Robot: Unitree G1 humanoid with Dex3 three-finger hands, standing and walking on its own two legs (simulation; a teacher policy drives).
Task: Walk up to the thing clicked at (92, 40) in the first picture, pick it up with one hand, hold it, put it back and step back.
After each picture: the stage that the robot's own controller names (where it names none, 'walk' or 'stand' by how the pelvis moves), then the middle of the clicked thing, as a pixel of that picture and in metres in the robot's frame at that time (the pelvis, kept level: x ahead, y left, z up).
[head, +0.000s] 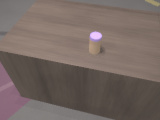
stand; (95, 43) +0.70 -0.05 -0.12
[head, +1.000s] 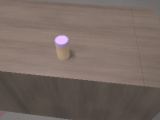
walk; (62, 48) +0.61 +0.16 -0.09
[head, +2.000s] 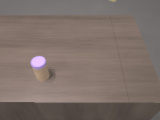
walk; (40, 69) +0.50 +0.23 -0.11
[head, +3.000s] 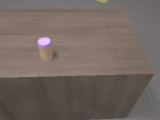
stand; (45, 49) +0.65 +0.23 -0.10
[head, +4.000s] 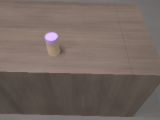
stand; (52, 44) +0.64 +0.19 -0.10
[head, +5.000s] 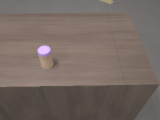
stand; (45, 57) +0.60 +0.22 -0.12
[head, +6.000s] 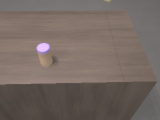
stand; (44, 55) +0.61 +0.23 -0.12
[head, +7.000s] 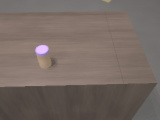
stand; (43, 57) +0.60 +0.23 -0.12
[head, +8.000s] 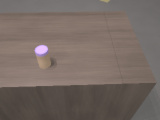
stand; (43, 57) +0.60 +0.23 -0.12
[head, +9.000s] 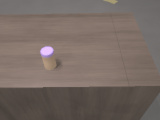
rise first; (48, 58) +0.59 +0.23 -0.11
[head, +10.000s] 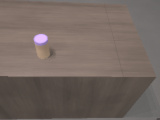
go down; (42, 46) +0.63 +0.20 -0.09
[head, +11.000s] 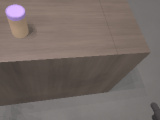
go down; (18, 22) +0.61 +0.21 -0.03
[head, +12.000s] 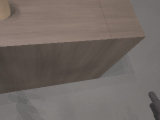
close in; out of the picture +0.62 +0.22 +0.00
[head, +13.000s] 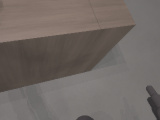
close; out of the picture +0.63 +0.23 +0.02
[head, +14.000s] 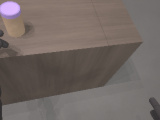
close; (13, 20) +0.60 +0.19 -0.01
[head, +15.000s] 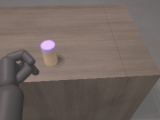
lift; (49, 53) +0.58 +0.17 -0.06
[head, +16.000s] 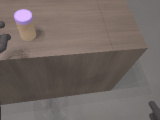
lift; (26, 25) +0.61 +0.18 -0.04
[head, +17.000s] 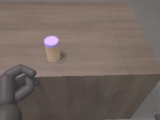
hold; (52, 49) +0.59 +0.16 -0.05
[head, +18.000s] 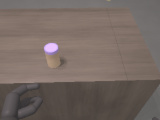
stand; (52, 55) +0.58 +0.17 -0.08
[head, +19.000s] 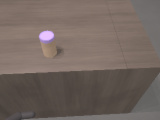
hold; (48, 44) +0.60 +0.17 -0.04
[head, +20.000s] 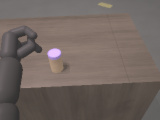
crouch; (55, 61) +0.59 +0.17 -0.08
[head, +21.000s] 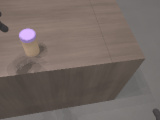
crouch; (30, 43) +0.59 +0.18 -0.07
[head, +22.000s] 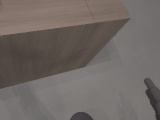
lower; out of the picture +0.61 +0.21 +0.04
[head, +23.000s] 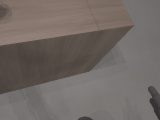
lower; out of the picture +0.60 +0.20 +0.02
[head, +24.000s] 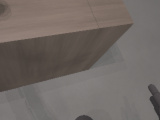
lower; out of the picture +0.60 +0.20 +0.02
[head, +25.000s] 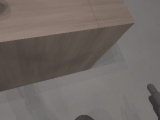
lower; out of the picture +0.60 +0.20 +0.02
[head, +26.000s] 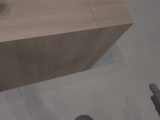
open; out of the picture +0.61 +0.20 +0.02
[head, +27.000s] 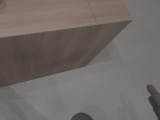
sink last; out of the picture +0.61 +0.20 +0.02
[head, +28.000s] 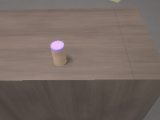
sink last; (58, 53) +0.59 +0.17 -0.06
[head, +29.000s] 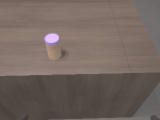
stand; (53, 47) +0.59 +0.17 -0.05
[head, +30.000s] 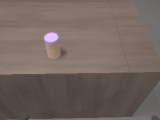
stand; (52, 46) +0.60 +0.17 -0.05
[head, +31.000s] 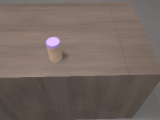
stand; (54, 50) +0.59 +0.17 -0.07
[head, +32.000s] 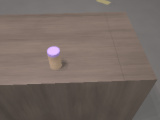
stand; (54, 58) +0.60 +0.18 -0.12
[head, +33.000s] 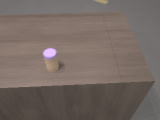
stand; (51, 60) +0.59 +0.19 -0.12
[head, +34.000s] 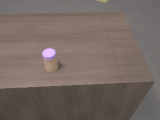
stand; (50, 60) +0.58 +0.19 -0.12
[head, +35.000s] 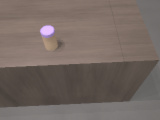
walk; (49, 38) +0.62 +0.20 -0.10
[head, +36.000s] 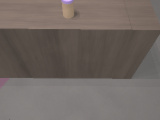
walk; (67, 6) +0.85 +0.11 -0.09
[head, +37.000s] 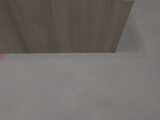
walk; out of the picture +1.17 +0.21 -0.10
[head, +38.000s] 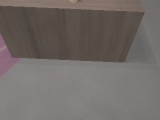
stand; out of the picture +1.20 +0.13 -0.10
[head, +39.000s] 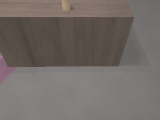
stand; (65, 2) +1.20 +0.15 -0.12
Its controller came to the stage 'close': yes
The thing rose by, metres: 0.00
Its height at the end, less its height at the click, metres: +0.00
